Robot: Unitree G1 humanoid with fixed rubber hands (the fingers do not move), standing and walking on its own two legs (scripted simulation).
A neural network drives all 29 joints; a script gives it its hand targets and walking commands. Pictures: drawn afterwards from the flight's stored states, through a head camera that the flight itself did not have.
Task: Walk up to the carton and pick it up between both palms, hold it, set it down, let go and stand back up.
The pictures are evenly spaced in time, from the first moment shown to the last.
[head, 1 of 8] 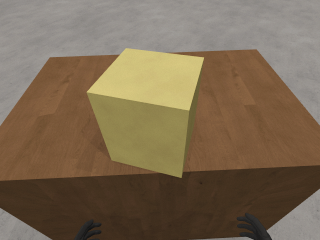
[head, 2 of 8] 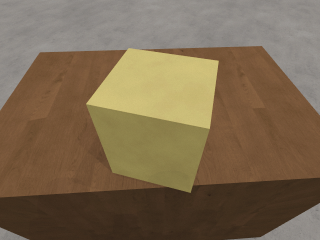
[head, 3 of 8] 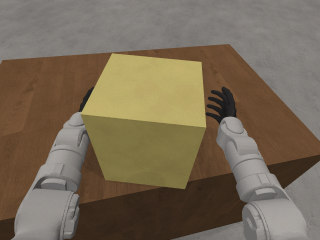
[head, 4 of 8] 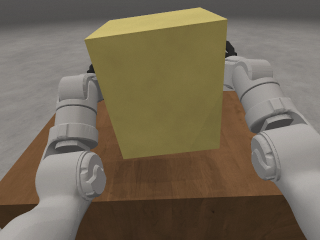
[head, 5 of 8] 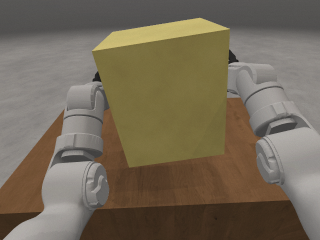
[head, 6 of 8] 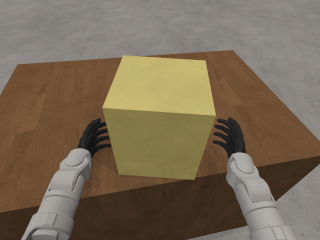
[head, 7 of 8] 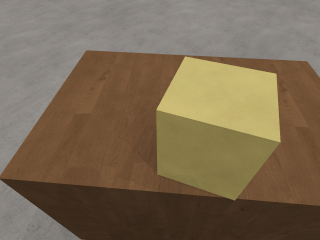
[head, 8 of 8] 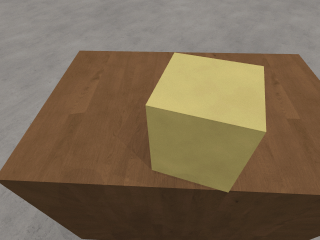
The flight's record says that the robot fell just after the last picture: no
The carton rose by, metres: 0.21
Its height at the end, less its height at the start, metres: +0.00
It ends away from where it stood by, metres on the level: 0.02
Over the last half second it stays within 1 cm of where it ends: yes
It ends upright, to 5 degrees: yes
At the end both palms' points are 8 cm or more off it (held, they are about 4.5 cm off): yes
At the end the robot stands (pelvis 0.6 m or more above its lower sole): yes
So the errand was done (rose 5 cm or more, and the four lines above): yes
